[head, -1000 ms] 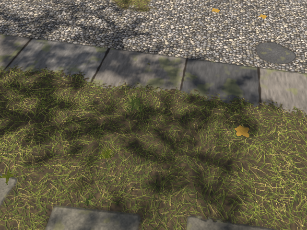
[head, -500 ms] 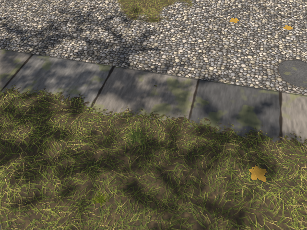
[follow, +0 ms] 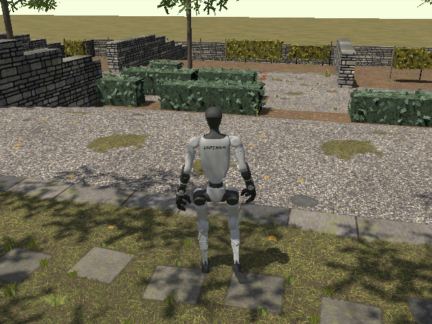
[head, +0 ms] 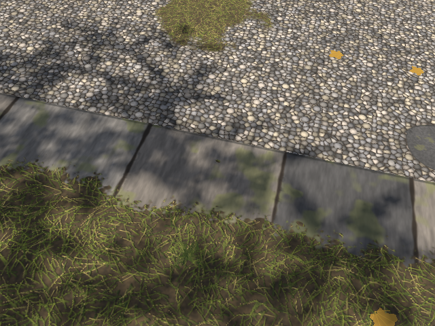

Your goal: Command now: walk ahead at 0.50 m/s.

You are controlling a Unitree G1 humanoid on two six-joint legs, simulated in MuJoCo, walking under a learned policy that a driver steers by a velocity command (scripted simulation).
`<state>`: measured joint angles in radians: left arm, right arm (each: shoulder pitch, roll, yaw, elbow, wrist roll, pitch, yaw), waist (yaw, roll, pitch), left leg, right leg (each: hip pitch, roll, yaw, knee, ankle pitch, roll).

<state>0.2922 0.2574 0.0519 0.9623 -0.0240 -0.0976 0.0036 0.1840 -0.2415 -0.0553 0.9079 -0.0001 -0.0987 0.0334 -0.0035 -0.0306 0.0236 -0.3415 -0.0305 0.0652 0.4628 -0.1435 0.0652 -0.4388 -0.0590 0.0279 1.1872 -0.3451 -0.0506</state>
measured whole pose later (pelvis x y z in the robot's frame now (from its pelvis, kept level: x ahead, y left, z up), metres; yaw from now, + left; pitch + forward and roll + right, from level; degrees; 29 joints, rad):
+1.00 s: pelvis +0.29 -0.05 +0.00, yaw +1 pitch +2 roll +0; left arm 0.20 0.25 0.08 1.00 -0.02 -0.09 0.00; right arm 0.34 -0.24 -0.07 1.08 0.03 -0.07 -0.02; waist -0.01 0.03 -0.02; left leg -0.30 0.05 -0.02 0.88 -0.44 0.01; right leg -0.28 0.02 -0.07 0.52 -0.27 -0.04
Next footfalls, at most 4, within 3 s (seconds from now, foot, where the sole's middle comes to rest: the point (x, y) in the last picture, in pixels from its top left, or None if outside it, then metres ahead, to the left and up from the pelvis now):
0.34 right None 0.33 -0.13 -0.77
0.62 left None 0.24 0.12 -0.77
0.94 right None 0.33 -0.14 -0.77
1.34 left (190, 281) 0.62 0.09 -0.77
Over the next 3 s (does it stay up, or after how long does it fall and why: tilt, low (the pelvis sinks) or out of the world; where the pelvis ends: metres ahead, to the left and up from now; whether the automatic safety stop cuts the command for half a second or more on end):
stays up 0.57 -0.03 0.00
